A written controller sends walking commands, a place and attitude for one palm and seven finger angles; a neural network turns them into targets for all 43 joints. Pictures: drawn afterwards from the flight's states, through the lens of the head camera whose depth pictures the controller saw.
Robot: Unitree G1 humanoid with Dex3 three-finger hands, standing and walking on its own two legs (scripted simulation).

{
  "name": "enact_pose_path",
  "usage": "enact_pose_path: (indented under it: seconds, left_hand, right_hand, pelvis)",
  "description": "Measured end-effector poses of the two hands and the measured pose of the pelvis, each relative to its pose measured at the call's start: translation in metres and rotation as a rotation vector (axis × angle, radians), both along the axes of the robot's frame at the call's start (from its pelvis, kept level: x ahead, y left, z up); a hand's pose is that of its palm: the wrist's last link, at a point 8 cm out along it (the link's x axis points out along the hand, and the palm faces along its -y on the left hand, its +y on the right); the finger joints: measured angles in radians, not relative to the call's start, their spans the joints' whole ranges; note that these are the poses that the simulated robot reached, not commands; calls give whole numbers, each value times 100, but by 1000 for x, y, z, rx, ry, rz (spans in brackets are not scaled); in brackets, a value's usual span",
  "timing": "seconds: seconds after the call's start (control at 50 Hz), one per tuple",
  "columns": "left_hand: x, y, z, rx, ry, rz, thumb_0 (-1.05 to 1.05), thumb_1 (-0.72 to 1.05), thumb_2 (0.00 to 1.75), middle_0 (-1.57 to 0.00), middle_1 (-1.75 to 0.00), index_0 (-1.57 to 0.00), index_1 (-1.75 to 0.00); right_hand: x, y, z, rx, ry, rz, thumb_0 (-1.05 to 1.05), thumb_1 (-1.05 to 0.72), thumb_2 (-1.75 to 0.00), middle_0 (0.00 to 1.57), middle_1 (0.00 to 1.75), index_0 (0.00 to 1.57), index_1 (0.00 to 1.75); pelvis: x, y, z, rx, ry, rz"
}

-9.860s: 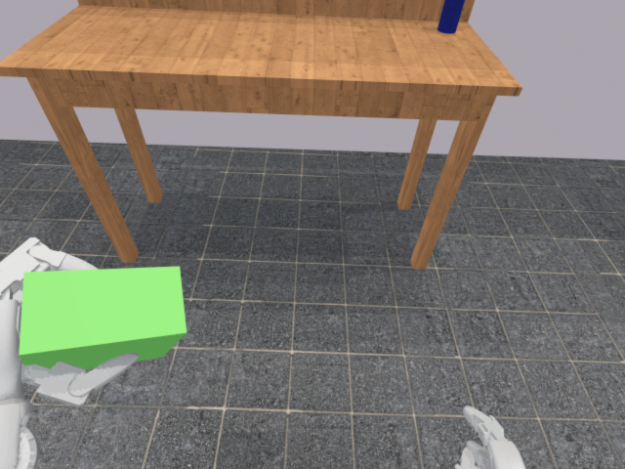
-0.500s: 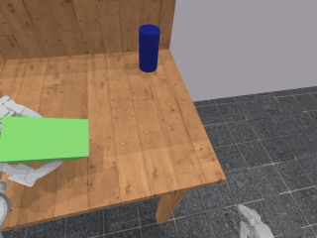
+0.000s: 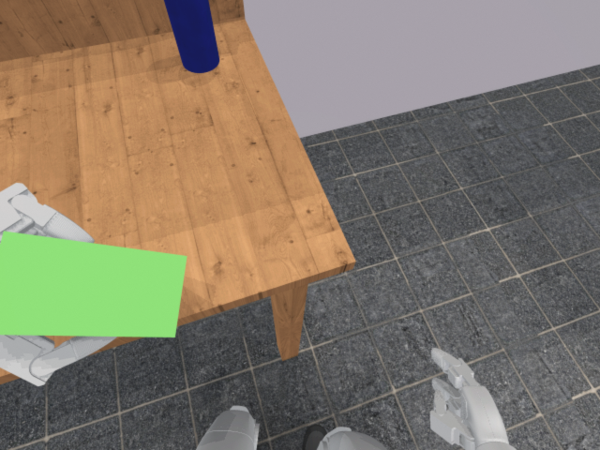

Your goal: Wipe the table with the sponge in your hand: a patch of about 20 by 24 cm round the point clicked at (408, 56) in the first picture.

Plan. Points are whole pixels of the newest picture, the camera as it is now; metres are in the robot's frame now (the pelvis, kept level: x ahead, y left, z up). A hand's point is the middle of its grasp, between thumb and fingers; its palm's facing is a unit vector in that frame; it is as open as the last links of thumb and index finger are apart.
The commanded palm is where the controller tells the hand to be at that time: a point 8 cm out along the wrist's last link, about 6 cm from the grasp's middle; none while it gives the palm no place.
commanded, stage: come to a stop and stand still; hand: left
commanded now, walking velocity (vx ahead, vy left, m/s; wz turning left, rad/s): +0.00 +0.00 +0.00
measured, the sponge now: (116, 290) +0.24 +0.20 +0.14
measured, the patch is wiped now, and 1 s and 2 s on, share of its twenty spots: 0.05 0.05 0.05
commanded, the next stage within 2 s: none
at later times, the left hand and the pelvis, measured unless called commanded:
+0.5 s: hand out of the picture +0.06 +0.21 +0.17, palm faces +0.42 -0.81 -0.41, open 10.5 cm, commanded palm +0.00 +0.25 +0.19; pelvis -0.14 -0.05 -0.01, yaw +5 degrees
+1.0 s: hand out of the picture -0.01 +0.16 +0.20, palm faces +0.42 -0.77 -0.48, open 10.5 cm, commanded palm -0.08 +0.19 +0.19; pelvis -0.22 -0.09 +0.00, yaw +3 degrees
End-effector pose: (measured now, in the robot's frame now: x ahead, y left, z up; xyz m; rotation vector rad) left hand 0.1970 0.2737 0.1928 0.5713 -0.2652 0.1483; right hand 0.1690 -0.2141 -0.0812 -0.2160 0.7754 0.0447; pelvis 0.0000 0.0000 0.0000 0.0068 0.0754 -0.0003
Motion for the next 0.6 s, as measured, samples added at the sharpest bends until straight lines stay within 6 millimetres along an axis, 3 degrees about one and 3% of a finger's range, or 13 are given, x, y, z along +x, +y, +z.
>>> enact_pose_path:
  seconds: [0.08, 0.2, 0.26, 0.36, 0.5, 0.6]
  left_hand:
    - [-32, -13, 11, 54, 3, -17, -1, -53, 101, -70, -132, -72, -132]
    - [-81, 6, -7, -49, 36, 228, -1, -53, 101, -70, -132, -72, -132]
    - [-104, 6, -23, -143, 50, 314, -1, -53, 101, -70, -132, -72, -132]
    - [-134, -13, -36, -231, 30, 294, -1, -53, 101, -70, -132, -72, -132]
    - [-180, -24, -11, -103, -67, 212, -1, -53, 101, -70, -132, -72, -132]
    - [-206, -22, 8, -1, -136, 277, -1, -53, 101, -70, -132, -72, -131]
  right_hand:
    - [-25, -38, 2, -51, -16, -64, 1, -91, -90, 20, 30, 21, 30]
    - [-56, -71, 0, -76, -46, -127, 1, -91, -90, 20, 30, 20, 30]
    - [-72, -73, 1, -67, -64, -111, 1, -91, -90, 20, 30, 20, 30]
    - [-98, -66, 5, -68, -72, -36, 1, -91, -90, 20, 30, 20, 30]
    - [-138, -59, 4, -34, -112, -39, 1, -91, -90, 20, 30, 20, 30]
    - [-160, -65, -23, 29, -102, -73, 1, -90, -90, 20, 30, 20, 30]
  pelvis:
    - [-17, -15, 0, 14, 0, 6]
    - [-45, -27, 2, 54, -21, 22]
    - [-61, -31, 4, 69, -28, 38]
    - [-93, -38, 3, 79, -30, 78]
    - [-136, -46, -7, 79, -87, 84]
    - [-144, -56, -20, 76, -105, 97]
